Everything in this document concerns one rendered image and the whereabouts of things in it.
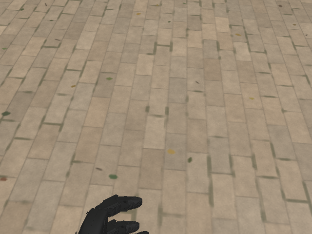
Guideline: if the left robot hand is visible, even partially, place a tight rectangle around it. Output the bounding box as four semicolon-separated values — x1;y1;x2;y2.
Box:
75;194;149;234

